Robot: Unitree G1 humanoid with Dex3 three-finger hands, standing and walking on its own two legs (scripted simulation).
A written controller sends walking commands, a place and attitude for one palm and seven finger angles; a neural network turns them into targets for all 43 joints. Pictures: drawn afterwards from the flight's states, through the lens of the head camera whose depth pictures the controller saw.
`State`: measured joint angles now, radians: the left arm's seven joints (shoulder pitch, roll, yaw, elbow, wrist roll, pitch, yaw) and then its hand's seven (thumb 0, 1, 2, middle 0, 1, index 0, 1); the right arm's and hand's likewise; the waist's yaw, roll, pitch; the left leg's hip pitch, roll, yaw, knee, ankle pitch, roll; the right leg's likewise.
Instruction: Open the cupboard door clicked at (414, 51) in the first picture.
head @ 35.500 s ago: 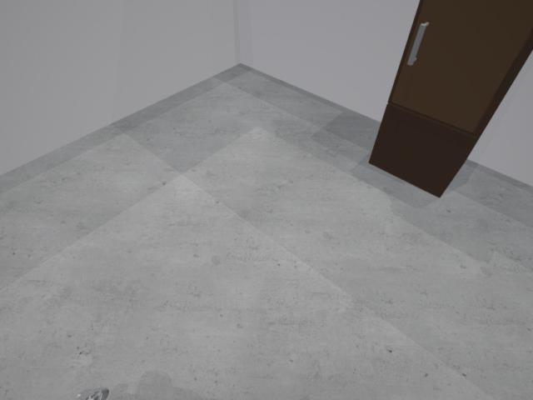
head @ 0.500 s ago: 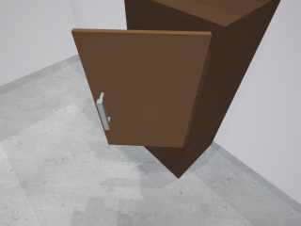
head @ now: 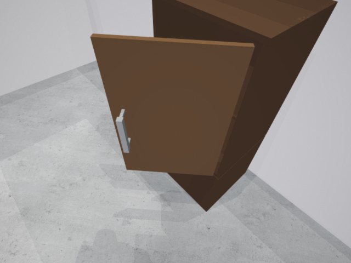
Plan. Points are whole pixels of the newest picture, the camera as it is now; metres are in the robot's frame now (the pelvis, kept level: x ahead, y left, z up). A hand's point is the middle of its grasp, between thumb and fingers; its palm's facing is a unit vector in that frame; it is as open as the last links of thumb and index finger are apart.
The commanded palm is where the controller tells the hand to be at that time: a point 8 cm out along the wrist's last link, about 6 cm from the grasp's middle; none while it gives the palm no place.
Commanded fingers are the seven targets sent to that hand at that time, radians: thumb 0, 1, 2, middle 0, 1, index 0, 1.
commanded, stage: look again from close up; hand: left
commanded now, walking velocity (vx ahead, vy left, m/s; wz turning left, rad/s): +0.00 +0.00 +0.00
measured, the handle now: (124, 131) +0.51 +0.20 -0.06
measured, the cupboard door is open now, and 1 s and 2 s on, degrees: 44 44 44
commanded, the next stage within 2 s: raise the hand with hooked fingers in 0.34 s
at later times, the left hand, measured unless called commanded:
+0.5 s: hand out of the picture +0.05 +0.20 -0.15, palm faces +0.14 -0.97 -0.20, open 7.4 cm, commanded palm +0.09 +0.25 -0.07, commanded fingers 0.00 0.81 0.86 -0.21 -0.36 -0.21 -0.36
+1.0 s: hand out of the picture +0.13 +0.21 -0.07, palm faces +0.06 -1.00 -0.05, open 9.4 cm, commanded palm +0.12 +0.27 -0.06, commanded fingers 0.00 0.22 0.61 -0.25 -0.74 -0.25 -0.74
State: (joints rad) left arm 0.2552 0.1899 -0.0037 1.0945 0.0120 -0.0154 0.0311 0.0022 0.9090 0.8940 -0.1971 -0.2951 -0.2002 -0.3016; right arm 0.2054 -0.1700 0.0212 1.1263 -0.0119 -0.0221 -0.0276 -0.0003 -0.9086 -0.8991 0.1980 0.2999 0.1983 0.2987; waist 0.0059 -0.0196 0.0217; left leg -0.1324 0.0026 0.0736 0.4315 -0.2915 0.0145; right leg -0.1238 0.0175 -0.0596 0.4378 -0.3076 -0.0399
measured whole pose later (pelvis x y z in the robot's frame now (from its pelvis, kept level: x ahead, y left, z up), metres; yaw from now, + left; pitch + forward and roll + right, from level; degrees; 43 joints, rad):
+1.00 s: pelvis -0.08 -0.02 -0.11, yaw +2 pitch +15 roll -2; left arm 0.30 0.26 0.24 0.16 -0.30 -0.50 -0.37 0.01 0.45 0.70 -0.23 -0.59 -0.23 -0.59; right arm 0.17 -0.24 0.00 0.54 0.03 -0.25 -0.07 0.01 -0.90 -0.90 0.20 0.30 0.20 0.30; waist 0.03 0.00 -0.13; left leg -0.98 0.04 -0.02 1.24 -0.52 0.00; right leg -0.92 0.01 -0.16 1.20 -0.55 -0.08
